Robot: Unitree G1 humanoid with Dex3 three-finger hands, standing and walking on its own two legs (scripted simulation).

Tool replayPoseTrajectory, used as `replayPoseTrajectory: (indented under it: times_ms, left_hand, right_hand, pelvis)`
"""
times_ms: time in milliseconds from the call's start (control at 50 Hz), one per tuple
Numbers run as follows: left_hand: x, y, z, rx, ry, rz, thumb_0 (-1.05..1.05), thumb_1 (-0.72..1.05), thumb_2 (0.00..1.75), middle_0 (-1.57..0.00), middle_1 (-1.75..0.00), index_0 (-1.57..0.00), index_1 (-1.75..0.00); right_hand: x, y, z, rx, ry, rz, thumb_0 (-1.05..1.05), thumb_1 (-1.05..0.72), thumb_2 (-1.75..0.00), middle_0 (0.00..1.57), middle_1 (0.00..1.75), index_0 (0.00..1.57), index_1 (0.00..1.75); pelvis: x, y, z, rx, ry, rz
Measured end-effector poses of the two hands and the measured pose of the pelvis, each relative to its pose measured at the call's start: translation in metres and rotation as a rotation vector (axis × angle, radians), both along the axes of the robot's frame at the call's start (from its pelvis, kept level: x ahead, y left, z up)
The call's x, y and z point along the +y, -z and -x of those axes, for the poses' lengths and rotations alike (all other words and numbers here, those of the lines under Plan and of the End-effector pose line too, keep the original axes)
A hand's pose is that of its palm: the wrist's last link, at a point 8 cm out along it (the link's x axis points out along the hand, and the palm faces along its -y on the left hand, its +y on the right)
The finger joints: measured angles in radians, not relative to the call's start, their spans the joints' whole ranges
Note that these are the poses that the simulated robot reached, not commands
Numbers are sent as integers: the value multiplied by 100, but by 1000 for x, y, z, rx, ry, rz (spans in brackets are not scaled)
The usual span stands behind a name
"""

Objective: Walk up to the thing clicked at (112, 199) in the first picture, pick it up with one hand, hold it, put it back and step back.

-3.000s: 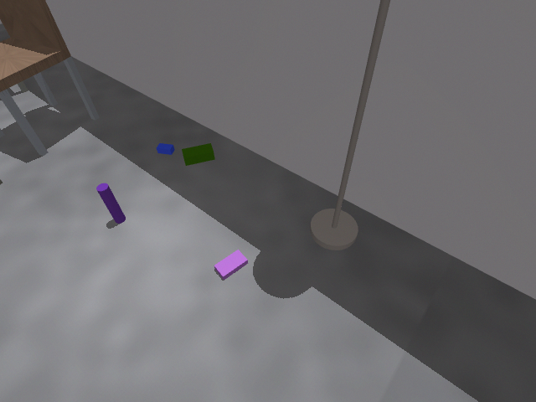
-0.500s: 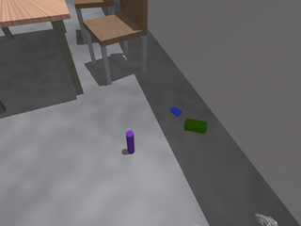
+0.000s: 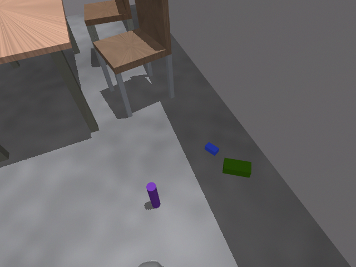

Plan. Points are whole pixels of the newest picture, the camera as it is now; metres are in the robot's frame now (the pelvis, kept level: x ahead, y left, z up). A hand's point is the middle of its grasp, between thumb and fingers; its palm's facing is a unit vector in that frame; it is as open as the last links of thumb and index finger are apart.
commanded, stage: walk up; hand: left
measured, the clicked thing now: (153, 196) +0.59 +0.20 -0.68
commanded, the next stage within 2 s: stand in 1.86 s
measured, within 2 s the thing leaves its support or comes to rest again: neither
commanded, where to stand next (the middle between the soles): +0.25 +0.01 m, yaw -2 degrees
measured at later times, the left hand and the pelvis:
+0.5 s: hand (88, 250) +0.20 +0.28 -0.17, palm faces -0.09 -0.91 -0.40, open 7.3 cm; pelvis +0.14 +0.00 -0.04, yaw -2 degrees
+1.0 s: hand (110, 220) +0.29 +0.25 -0.18, palm faces -0.02 -0.95 -0.30, open 7.3 cm; pelvis +0.19 +0.00 -0.03, yaw -1 degrees
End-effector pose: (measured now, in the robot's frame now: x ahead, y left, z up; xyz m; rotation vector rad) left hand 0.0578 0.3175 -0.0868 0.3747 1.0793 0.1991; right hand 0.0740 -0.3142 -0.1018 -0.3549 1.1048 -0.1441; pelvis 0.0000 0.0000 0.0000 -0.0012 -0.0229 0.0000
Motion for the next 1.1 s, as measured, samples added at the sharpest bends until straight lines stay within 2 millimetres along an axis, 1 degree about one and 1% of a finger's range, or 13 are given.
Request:
replayPoseTrajectory:
  times_ms: [80,140,200,260,380,480,540,640,700,760,860,960,1100]
  left_hand:
    - [13,11,-2,51,-11,17,0,90,90,-21,-30,-21,-30]
    - [28,30,-13,74,-15,29,0,90,90,-21,-30,-21,-30]
    - [41,57,-32,103,-4,25,0,90,90,-21,-30,-21,-30]
    - [40,69,-54,118,2,39,1,91,90,-20,-30,-20,-30]
    - [24,60,-97,119,33,57,1,91,90,-20,-30,-20,-30]
    - [12,50,-134,99,40,1,0,91,90,-21,-30,-21,-30]
    - [3,45,-153,70,28,-28,0,91,90,-21,-30,-21,-30]
    - [-11,37,-179,45,18,-21,0,91,90,-21,-30,-21,-30]
    - [-13,41,-193,37,20,-8,0,91,90,-21,-30,-21,-30]
    - [-13,52,-207,26,5,15,0,91,90,-21,-30,-21,-30]
    - [-22,61,-220,34,-7,62,0,91,90,-21,-30,-21,-30]
    - [-27,62,-223,54,-16,89,0,91,90,-21,-30,-21,-30]
    - [-23,57,-217,96,-44,89,0,91,90,-21,-30,-21,-30]
  right_hand:
    - [8,-11,-42,-59,-26,18,1,-90,-90,20,30,20,30]
    - [13,-11,-66,-107,-36,59,1,-90,-90,20,30,21,30]
    - [13,0,-74,-139,5,109,0,-90,-90,20,30,21,30]
    - [19,2,-71,-94,43,96,0,-90,-90,20,30,21,30]
    - [16,12,-66,-5,73,58,0,-90,-90,20,30,21,30]
    - [0,34,-73,70,105,28,1,-90,-90,20,30,21,30]
    - [-5,49,-88,107,112,18,1,-90,-90,20,30,21,30]
    - [1,52,-127,97,84,-5,1,-90,-90,20,30,21,30]
    - [5,51,-148,70,67,-5,1,-90,-90,20,30,21,30]
    - [8,52,-164,45,62,13,1,-90,-90,20,30,21,30]
    - [12,41,-188,25,60,16,1,-90,-90,20,30,21,30]
    - [14,30,-208,4,49,17,1,-90,-90,20,30,21,30]
    - [16,23,-220,12,48,17,0,-90,-90,20,30,21,30]
  pelvis:
    - [9,2,-23,-6,7,11]
    - [23,16,-45,-9,16,30]
    - [31,38,-60,-18,28,35]
    - [29,39,-74,-32,30,-1]
    - [22,33,-107,-24,40,-6]
    - [5,38,-136,-12,38,-10]
    - [-3,41,-149,-12,33,5]
    - [-6,34,-164,-7,25,-13]
    - [-5,35,-171,-6,23,-17]
    - [-1,41,-177,-15,16,-18]
    - [-1,36,-184,-19,19,1]
    - [-1,29,-188,-19,16,4]
    - [1,21,-190,-19,14,7]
